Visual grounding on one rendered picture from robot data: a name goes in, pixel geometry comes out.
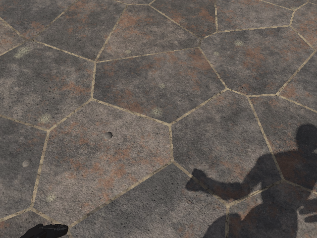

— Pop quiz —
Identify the robot left hand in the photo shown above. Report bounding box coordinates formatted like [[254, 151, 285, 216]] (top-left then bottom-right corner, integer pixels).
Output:
[[20, 223, 68, 238]]

